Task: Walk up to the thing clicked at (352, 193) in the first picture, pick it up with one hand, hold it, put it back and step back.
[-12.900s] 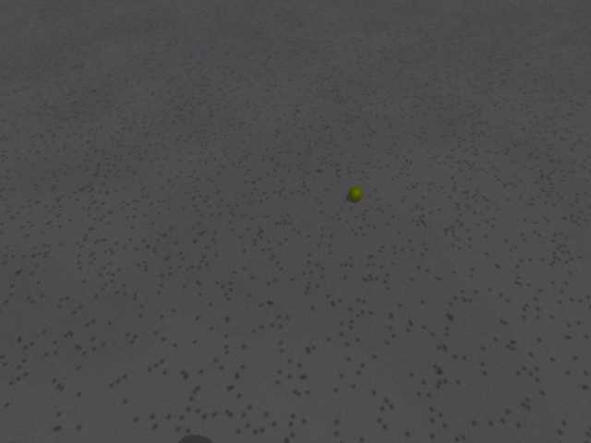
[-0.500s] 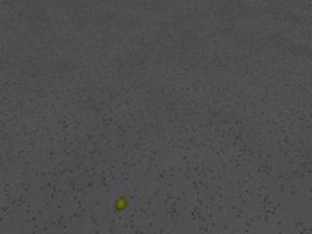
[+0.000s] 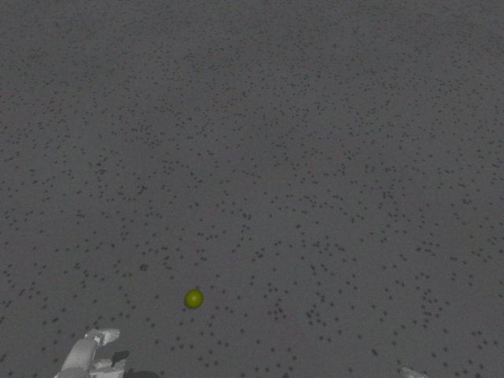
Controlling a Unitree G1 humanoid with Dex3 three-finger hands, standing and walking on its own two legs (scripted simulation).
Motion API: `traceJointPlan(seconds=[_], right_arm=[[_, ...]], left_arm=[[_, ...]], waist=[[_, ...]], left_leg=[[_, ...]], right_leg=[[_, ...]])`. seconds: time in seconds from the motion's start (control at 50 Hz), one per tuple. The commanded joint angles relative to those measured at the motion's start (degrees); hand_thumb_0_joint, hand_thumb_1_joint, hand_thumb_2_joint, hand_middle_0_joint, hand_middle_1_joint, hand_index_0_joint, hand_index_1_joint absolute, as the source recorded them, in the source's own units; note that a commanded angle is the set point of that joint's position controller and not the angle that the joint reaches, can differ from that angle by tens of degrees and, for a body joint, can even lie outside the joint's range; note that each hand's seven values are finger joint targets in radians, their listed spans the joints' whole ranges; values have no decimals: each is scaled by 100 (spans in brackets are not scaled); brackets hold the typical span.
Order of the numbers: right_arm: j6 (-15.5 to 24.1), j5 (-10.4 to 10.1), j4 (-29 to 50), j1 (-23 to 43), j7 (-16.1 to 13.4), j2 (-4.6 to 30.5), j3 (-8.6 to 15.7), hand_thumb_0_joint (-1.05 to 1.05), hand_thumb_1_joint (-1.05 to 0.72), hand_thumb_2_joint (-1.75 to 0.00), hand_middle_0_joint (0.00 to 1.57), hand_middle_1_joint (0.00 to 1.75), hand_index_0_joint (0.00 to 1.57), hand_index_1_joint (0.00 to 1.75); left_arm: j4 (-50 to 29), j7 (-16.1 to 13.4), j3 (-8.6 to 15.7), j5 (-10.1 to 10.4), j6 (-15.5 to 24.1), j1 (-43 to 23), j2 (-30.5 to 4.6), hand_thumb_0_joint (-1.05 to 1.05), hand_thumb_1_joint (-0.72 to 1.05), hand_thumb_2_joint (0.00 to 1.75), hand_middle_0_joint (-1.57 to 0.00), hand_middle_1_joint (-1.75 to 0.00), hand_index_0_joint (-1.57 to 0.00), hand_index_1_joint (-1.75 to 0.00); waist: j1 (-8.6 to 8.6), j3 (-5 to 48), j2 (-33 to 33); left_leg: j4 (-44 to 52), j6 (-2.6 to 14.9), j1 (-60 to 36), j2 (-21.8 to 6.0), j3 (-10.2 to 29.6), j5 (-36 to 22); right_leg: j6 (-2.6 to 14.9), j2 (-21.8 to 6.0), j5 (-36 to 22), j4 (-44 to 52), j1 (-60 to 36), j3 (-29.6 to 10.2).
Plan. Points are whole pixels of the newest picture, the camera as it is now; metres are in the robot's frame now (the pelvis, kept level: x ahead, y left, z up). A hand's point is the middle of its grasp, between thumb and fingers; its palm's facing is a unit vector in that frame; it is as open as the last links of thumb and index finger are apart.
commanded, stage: rise first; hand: left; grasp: from above
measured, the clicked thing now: (194, 298) +0.45 +0.24 -0.73
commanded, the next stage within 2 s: none
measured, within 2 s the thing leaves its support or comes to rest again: neither
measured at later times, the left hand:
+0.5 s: hand out of the picture +0.13 +0.27 -0.21, palm faces -0.21 -0.85 -0.48, open 13.8 cm
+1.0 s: hand (140, 343) +0.24 +0.30 -0.40, palm faces -0.44 -0.42 -0.80, open 13.7 cm
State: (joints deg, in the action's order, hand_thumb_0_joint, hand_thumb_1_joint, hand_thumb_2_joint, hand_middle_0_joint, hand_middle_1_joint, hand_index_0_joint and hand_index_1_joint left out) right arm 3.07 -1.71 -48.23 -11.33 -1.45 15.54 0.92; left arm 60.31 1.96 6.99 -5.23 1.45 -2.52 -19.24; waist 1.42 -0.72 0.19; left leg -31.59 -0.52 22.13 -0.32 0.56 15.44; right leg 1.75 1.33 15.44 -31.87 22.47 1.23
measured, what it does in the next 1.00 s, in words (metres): lowers itself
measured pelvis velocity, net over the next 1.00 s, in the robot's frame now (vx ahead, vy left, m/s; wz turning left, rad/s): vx -0.06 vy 0.01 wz -0.02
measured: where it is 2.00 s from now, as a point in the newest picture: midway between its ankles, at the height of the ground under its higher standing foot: outside the picture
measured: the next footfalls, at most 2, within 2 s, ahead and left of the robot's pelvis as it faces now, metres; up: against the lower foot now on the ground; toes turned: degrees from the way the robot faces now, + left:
none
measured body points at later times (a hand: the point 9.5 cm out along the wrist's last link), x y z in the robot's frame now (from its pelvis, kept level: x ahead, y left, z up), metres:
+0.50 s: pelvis +0.00 +0.02 -0.07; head +0.09 +0.04 +0.37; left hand +0.14 +0.31 -0.18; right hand +0.16 -0.23 -0.16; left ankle +0.00 +0.13 -0.73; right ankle +0.00 -0.10 -0.73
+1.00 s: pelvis -0.06 +0.01 -0.26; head +0.12 +0.02 +0.15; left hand +0.26 +0.32 -0.35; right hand +0.11 -0.26 -0.38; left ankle +0.00 +0.13 -0.73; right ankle +0.00 -0.10 -0.73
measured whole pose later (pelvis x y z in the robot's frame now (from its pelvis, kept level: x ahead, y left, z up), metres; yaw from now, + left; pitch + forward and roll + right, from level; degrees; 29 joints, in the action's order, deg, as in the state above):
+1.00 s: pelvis -0.06 +0.01 -0.26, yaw -1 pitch +33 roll -2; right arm 10.0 -0.6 -37.7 -5.1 2.1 16.9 3.0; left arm 45.1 -8.1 5.1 -42.4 4.1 -17.2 -27.2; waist 1.8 10.2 -1.0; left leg -105.6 0.7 99.7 0.2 1.2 38.7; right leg 1.4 0.2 37.9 -104.1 99.0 3.0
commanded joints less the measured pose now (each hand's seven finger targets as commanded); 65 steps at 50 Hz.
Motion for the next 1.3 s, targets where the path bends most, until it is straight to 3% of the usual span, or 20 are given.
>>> traceJointPlan(seconds=[0.0,0.04,0.12,0.2,0.24,0.26,0.36,0.44,0.48,0.54,0.58,0.64,0.7,0.8,0.84,0.94,1.04,1.12,1.18,1.28], right_arm=[[142,12,1065,-186,-89,903,379,0,-89,-90,20,30,20,30],[140,-6,1267,-94,-66,884,360,0,-88,-89,20,30,20,30],[261,-1,1582,-56,-26,840,382,0,-90,-90,20,30,20,30],[401,23,1700,-289,-10,781,411,0,-88,-89,20,30,20,30],[475,41,1893,-202,-23,763,438,0,-89,-90,20,30,20,30],[501,45,1924,-180,-31,757,449,0,-88,-89,20,30,20,30],[586,89,2158,-163,-27,759,451,0,-91,-90,20,30,20,30],[655,87,2289,-127,-25,722,432,0,-93,-91,20,30,20,30],[691,77,2308,-137,-40,728,406,0,-93,-91,20,30,20,30],[785,108,2266,-62,-35,759,405,0,-92,-91,20,30,20,30],[858,137,2251,5,10,792,392,0,-93,-91,20,30,20,30],[962,155,2275,67,82,844,420,0,-89,-90,20,30,20,30],[1021,123,2195,100,132,936,435,0,-89,-90,20,30,20,30],[965,92,1884,129,216,1024,494,0,-91,-90,20,30,20,30],[936,75,1802,86,259,1036,523,0,-91,-90,20,30,20,30],[881,108,1449,-84,291,1055,572,0,-91,-91,20,30,20,30],[811,195,1242,-167,320,1080,610,0,-87,-89,20,30,20,30],[745,269,1123,-318,352,1097,591,0,-87,-89,20,30,20,30],[629,328,1044,-372,385,1147,534,0,-87,-90,20,30,20,30],[370,427,920,-506,451,1177,465,0,-88,-90,20,30,20,30]], left_arm=[[-942,-131,425,-425,-167,417,-1352,0,-12,88,-12,-101,-15,-98],[-1005,-232,266,-458,-444,457,-1002,0,-28,90,-11,-104,-13,-102],[-1511,-321,136,-526,-709,249,-871,0,-51,93,-11,-105,-12,-104],[-2058,-338,201,-615,-728,766,-806,0,-51,93,-12,-104,-12,-104],[-2636,-348,179,-761,-647,539,-860,0,-52,94,-12,-104,-12,-104],[-2748,-381,301,-836,-630,723,-990,0,-52,94,-12,-104,-12,-104],[-3561,-460,239,-1198,-716,1391,-852,0,-53,93,-13,-105,-13,-104],[-4088,-535,164,-1246,-915,1739,-713,0,-54,92,-12,-106,-13,-105],[-4134,-561,59,-1330,-980,1489,-718,0,-55,92,-11,-106,-12,-105],[-3756,-602,72,-1555,-906,1013,-844,0,-51,89,-11,-107,-13,-105],[-3457,-651,179,-1788,-763,760,-967,0,-50,88,-12,-106,-14,-104],[-3555,-658,1,-2101,-464,503,-901,0,-46,88,-11,-108,-14,-105],[-3443,-759,-109,-2496,-225,207,-1029,0,-46,90,-11,-109,-13,-106],[-2648,-1047,397,-3175,139,-729,-1869,0,-51,93,-10,-108,-12,-107],[-2620,-1121,319,-3387,237,-1046,-1909,0,-50,93,-10,-110,-12,-108],[-2109,-1227,182,-3873,444,-2509,-2258,0,-48,93,-14,-105,-15,-104],[-1204,-1254,263,-4393,872,-3824,-2970,0,-42,92,-13,-102,-14,-100],[-725,-1359,111,-4778,1170,-4481,-3032,0,-44,96,-11,-103,-12,-102],[-442,-1499,264,-5141,1314,-4901,-3490,0,-48,99,-8,-104,-9,-104],[-69,-1815,254,-5672,1407,-5508,-3678,0,-49,99,-8,-103,-9,-102]], waist=[[-358,1805,-329],[-228,1336,-170],[-85,1052,12],[-45,1404,86],[-11,1628,-127],[-52,1697,-206],[-43,2013,-577],[-17,2091,-565],[135,2137,-419],[180,1944,-297],[202,2078,-301],[60,2624,-570],[161,3180,-644],[-28,3511,-472],[-54,3893,-533],[141,4267,-371],[226,4360,-223],[345,4414,-285],[311,4545,-490],[461,4486,-857]], left_leg=[[-237,149,-92,309,-212,-1260],[-309,129,121,250,-150,-1030],[-728,127,670,138,-61,-400],[-1266,155,1012,135,-55,-461],[-1563,128,1125,100,-19,-544],[-1697,122,1186,89,-2,-531],[-2013,32,1294,-25,168,-554],[-2267,37,1560,-58,301,-546],[-2515,79,1797,-55,300,-491],[-3084,107,2540,-48,257,-271],[-3474,107,2939,-34,274,-160],[-3920,61,3233,39,304,98],[-4398,41,3459,44,377,-49],[-5389,144,4850,164,225,273],[-5680,174,5012,202,131,184],[-6448,223,5866,211,-27,674],[-7008,242,6824,225,-51,1691],[-7266,255,7144,240,-52,2047],[-7457,264,7250,245,-29,2027],[-7620,252,7254,217,72,2005]], right_leg=[[-63,-180,-1494,-71,-751,-211],[-41,-99,-1081,-88,-278,-128],[-34,-21,-272,-489,524,-33],[-69,-44,-379,-1037,764,-41],[-51,-46,-417,-1400,1151,-53],[-47,-49,-360,-1527,1286,-49],[2,-12,-130,-2127,1924,8],[-9,-8,-67,-2411,2247,33],[-18,4,-49,-2544,2441,23],[-3,-4,142,-3091,3123,38],[6,-4,299,-3540,3601,55],[31,-33,531,-4159,4241,49],[41,-26,395,-4739,4736,70],[36,-26,465,-5484,5393,-10],[38,-25,369,-5644,5486,-32],[-6,-27,653,-5963,5815,-81],[-12,-27,1736,-6306,6382,-62],[-4,12,2190,-6490,6771,15],[16,22,2127,-6780,6986,113],[62,31,1985,-7210,7561,314]])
